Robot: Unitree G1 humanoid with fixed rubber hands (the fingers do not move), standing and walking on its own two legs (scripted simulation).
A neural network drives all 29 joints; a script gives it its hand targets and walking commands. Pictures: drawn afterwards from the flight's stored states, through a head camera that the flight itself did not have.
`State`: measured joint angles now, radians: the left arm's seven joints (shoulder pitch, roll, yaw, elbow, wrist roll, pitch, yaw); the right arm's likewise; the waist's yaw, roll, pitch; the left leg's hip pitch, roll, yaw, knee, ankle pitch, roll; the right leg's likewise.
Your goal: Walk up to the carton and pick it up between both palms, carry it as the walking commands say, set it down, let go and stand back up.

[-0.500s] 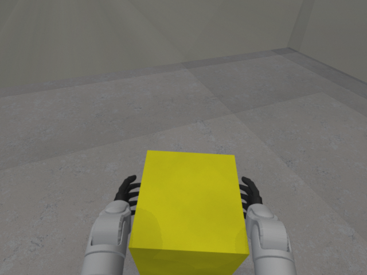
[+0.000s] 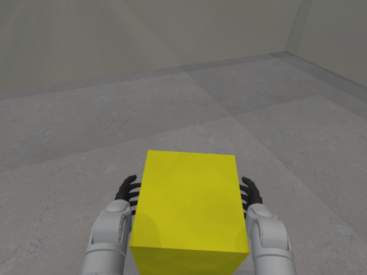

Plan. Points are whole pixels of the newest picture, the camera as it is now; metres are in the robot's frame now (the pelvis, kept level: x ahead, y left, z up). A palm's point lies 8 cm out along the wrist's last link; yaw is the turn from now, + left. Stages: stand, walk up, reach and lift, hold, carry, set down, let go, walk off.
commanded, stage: hold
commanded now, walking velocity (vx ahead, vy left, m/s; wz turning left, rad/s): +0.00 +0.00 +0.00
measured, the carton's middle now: (186, 219) +0.29 +0.00 -0.01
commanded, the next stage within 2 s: carry in 0.82 s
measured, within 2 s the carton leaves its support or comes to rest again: neither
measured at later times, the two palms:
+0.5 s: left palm (124, 207) +0.28 +0.14 +0.04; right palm (254, 211) +0.28 -0.15 +0.04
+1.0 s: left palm (123, 207) +0.27 +0.14 +0.05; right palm (258, 213) +0.27 -0.15 +0.05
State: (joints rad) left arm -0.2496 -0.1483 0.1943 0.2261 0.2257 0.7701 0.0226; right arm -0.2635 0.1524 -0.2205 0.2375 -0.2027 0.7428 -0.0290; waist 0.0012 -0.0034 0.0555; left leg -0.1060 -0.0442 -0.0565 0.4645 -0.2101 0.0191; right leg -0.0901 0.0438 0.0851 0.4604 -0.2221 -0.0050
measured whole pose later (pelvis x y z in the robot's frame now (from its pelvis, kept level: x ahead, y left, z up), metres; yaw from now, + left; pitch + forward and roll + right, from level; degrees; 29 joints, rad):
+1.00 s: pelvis -0.02 +0.00 -0.01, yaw +0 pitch -1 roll +0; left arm -0.23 -0.12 0.16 0.06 0.16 0.87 0.04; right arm -0.24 0.15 -0.15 0.07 -0.15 0.84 -0.07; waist -0.01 0.00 -0.08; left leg -0.36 -0.05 -0.05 0.61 -0.24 0.01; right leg -0.36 0.05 0.09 0.64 -0.26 0.00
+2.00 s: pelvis -0.26 +0.04 -0.01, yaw +0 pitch +1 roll +1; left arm -0.18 -0.14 0.11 -0.21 0.13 1.24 0.10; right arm -0.21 0.14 -0.12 -0.18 -0.10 1.21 -0.12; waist 0.01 -0.02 -0.15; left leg -0.34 -0.01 0.08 0.54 -0.22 0.03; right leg -0.43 -0.04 -0.11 0.51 -0.14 -0.03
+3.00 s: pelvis -0.27 +0.03 -0.01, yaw +0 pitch +2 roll +1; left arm -0.19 -0.14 0.10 -0.20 0.13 1.20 0.10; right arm -0.19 0.14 -0.12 -0.20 -0.10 1.18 -0.11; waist -0.01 0.00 -0.13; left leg -0.39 0.00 0.07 0.56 -0.21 0.02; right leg -0.46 -0.03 -0.12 0.49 -0.08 -0.04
